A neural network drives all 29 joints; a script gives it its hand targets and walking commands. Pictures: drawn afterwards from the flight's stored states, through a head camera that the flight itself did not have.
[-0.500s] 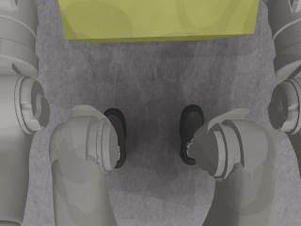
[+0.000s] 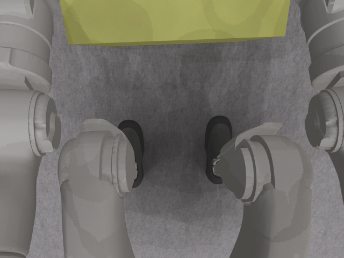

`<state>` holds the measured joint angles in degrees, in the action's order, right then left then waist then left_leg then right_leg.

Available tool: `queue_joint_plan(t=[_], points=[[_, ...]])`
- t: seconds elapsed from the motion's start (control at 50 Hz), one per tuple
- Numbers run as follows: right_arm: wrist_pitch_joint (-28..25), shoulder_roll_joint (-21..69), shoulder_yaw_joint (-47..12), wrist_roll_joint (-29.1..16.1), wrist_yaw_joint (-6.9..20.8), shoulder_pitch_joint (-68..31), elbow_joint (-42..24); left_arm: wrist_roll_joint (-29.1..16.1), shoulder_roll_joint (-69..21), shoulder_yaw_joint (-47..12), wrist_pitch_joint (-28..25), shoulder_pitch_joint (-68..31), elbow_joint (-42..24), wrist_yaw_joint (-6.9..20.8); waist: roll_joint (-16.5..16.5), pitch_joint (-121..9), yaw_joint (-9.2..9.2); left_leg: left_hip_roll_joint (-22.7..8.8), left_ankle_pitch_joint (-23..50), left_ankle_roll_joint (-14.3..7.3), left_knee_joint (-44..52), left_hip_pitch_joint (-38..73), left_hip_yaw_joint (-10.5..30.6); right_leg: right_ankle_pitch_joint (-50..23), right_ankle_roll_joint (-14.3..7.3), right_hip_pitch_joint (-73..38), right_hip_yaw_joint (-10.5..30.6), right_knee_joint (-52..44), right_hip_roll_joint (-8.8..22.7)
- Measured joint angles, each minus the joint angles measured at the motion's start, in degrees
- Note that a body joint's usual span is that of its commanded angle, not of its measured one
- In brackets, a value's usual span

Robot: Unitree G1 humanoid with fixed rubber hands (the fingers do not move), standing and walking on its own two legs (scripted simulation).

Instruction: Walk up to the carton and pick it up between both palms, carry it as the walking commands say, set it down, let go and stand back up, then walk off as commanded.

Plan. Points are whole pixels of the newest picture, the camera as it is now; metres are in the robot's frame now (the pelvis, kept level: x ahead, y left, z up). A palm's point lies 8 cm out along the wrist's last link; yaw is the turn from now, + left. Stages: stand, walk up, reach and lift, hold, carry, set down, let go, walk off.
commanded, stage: reach and lift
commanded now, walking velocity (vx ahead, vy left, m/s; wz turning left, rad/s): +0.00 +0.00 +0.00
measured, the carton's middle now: out of the picture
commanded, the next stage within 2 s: none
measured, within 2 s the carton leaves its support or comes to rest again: leaves its support in 0.64 s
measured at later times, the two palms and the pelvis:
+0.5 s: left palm out of the picture +0.57 +0.21 -0.18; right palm out of the picture +0.57 -0.18 -0.18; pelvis +0.00 +0.01 -0.01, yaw +1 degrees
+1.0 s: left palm out of the picture +0.57 +0.21 -0.11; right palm out of the picture +0.57 -0.18 -0.11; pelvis -0.01 +0.00 +0.02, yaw +1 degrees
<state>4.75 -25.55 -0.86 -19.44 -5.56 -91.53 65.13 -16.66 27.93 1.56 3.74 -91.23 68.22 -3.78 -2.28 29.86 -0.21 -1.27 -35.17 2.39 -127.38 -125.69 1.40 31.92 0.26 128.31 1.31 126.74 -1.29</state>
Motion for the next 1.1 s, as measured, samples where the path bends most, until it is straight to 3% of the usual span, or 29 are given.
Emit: queue_joint_plan(t=[0.12, 0.28, 0.54, 0.7, 0.84, 1.1], points=[[0.1, 0.3, 0.7, -0.1, 0.2, -1.1, 1.1, -1.2, 0.7, -0.8, 0.5, -1.1, 0.8, 0.3, 0.0, 0.0, 0.35, 0.4, 0.6, 0.2, 0.5, -0.4, 0.2, -0.3, 0.0, 0.1, -0.1, -0.4, 0.2], [1.3, 1.1, 5.6, 2.7, 1.0, -0.4, 0.5, 1.1, 0.7, 0.2, 3.5, -2.0, -0.3, 0.9, -0.6, -0.5, 0.86, 1.2, 1.1, -0.1, -0.3, -1.7, 0.0, -0.2, 0.4, 0.9, 0.2, 0.4, 0.5], [5.1, 0.7, 8.9, 5.1, 1.7, 2.2, -4.6, 0.9, -0.4, 0.0, 6.6, -0.5, -4.2, -0.1, 0.5, 0.0, 0.7, 1.7, 0.7, -1.1, -2.1, -1.8, -0.7, 0.7, 1.5, 0.4, 1.1, 2.2, 0.7], [7.1, 1.0, 7.8, 4.6, -0.1, 4.0, -11.1, -0.7, 0.7, -0.4, 8.5, 1.0, -9.7, -1.6, 0.3, 0.3, 1.01, 2.2, -0.1, -0.2, -1.2, 0.6, -0.3, 1.4, 1.5, -1.6, 1.2, 1.5, 0.0], [8.2, 2.1, 10.1, 7.8, 0.8, 2.9, -9.6, 4.9, -0.8, 5.6, 9.7, 1.4, -9.3, 0.1, 0.7, -0.5, 0.61, 2.3, -0.1, 0.4, 1.2, 3.9, 0.0, 1.1, 1.3, -4.4, 1.3, -0.7, -0.7], [11.5, 3.2, 13.7, 10.9, 0.8, 3.0, -15.3, 7.6, -0.5, 8.2, 13.5, -0.3, -13.4, 1.0, -0.1, 0.1, 0.98, 3.0, 2.1, 0.6, 5.4, 6.1, 0.3, -0.8, 1.4, -7.0, 1.3, -4.9, -0.8]])
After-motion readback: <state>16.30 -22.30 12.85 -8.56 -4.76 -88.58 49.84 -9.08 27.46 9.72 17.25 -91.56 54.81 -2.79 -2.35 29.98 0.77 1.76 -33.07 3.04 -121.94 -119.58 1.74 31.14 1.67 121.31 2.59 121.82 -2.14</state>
